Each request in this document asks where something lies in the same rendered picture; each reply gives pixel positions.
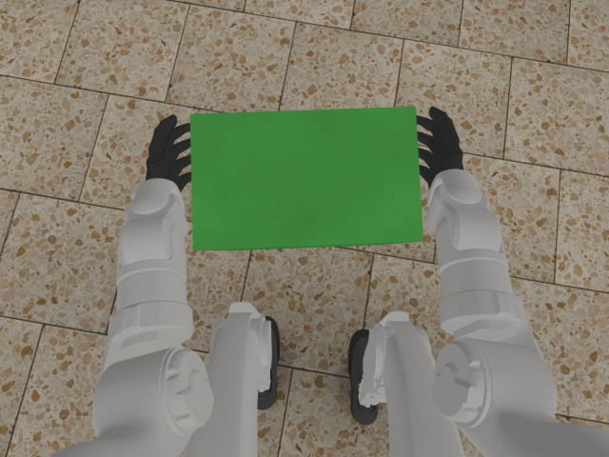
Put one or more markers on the robot right shin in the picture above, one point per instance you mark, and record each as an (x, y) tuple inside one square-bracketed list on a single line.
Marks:
[(370, 392)]

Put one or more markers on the robot left hand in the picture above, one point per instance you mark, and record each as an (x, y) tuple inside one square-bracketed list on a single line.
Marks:
[(162, 153)]

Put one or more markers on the robot left forearm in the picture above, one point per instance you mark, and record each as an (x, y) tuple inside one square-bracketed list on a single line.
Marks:
[(151, 312)]

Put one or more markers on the robot right hand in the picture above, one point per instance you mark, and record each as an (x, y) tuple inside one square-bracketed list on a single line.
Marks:
[(444, 144)]

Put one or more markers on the robot right forearm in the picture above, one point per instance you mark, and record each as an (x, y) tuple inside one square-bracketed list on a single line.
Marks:
[(477, 296)]

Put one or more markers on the carton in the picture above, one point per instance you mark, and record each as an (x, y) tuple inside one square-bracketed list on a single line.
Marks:
[(305, 178)]

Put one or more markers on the right robot foot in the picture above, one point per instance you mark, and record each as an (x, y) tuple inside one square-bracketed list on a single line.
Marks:
[(363, 414)]

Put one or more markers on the robot left upper arm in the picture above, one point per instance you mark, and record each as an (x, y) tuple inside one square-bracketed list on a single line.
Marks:
[(148, 406)]

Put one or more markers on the robot right upper arm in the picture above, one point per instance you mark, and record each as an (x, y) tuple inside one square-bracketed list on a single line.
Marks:
[(503, 399)]

